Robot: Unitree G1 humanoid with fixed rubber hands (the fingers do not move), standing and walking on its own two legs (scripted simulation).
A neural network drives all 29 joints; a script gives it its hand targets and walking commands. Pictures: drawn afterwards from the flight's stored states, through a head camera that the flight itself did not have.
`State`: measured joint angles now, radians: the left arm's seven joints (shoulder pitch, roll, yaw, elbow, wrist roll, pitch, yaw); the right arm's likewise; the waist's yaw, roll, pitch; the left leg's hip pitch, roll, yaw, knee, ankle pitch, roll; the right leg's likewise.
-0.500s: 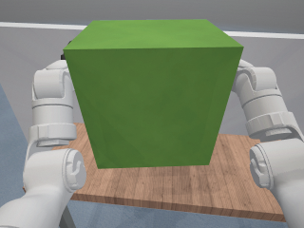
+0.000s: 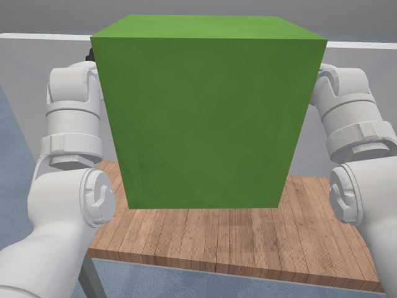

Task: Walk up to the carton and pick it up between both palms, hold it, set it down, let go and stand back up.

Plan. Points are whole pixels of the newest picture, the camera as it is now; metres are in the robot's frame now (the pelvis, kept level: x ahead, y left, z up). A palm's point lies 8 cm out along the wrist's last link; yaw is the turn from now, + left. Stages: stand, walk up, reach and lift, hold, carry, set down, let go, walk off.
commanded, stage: hold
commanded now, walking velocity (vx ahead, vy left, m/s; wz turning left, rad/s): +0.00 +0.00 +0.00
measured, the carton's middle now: (203, 111) +0.36 +0.01 +0.29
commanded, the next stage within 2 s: set down in 0.86 s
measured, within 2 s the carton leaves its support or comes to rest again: neither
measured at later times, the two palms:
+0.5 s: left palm (104, 91) +0.36 +0.18 +0.33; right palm (312, 91) +0.36 -0.18 +0.33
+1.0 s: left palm (100, 82) +0.39 +0.20 +0.33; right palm (299, 84) +0.38 -0.17 +0.33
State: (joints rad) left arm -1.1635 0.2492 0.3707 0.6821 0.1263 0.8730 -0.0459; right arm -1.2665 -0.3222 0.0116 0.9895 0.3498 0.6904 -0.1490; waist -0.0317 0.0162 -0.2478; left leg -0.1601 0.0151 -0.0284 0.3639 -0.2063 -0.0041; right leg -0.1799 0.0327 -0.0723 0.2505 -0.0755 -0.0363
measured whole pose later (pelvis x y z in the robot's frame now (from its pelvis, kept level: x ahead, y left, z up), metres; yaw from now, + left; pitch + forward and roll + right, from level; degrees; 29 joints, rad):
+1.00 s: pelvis +0.01 +0.00 +0.00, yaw +2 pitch -1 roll -2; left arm -1.08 0.27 0.33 0.54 0.09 0.85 -0.06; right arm -1.17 -0.30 0.01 0.82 0.39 0.68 -0.20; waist -0.10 -0.01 -0.19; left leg -0.14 0.01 -0.06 0.37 -0.22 -0.01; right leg -0.13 0.03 -0.10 0.22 -0.08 -0.03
